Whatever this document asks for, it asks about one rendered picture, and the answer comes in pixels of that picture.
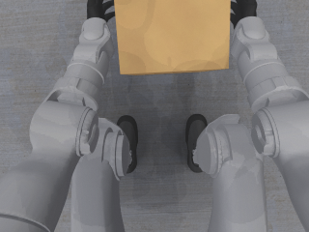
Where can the left robot forearm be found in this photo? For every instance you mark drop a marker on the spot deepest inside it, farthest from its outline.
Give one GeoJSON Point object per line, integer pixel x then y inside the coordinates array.
{"type": "Point", "coordinates": [87, 70]}

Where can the right robot foot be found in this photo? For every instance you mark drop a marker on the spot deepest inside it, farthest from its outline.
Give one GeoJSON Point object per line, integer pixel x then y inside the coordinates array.
{"type": "Point", "coordinates": [195, 124]}

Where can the left robot hand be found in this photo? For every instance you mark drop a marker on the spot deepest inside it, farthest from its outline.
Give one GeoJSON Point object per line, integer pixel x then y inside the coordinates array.
{"type": "Point", "coordinates": [96, 8]}

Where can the right robot forearm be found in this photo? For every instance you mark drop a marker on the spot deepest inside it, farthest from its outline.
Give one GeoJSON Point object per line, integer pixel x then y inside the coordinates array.
{"type": "Point", "coordinates": [262, 72]}

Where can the robot left upper arm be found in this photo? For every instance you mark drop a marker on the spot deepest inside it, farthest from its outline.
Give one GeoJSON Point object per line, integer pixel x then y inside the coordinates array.
{"type": "Point", "coordinates": [33, 193]}

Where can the right robot hand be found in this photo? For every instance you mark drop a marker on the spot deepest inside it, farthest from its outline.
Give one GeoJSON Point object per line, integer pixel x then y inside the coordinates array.
{"type": "Point", "coordinates": [242, 9]}

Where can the carton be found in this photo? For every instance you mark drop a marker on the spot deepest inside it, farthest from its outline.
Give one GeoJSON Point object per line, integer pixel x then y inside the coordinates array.
{"type": "Point", "coordinates": [172, 36]}

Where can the robot right upper arm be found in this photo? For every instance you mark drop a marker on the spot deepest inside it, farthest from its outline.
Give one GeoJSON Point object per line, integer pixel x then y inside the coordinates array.
{"type": "Point", "coordinates": [282, 132]}

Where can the robot right thigh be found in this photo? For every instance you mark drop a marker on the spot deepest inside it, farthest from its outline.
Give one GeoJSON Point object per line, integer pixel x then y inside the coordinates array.
{"type": "Point", "coordinates": [239, 200]}

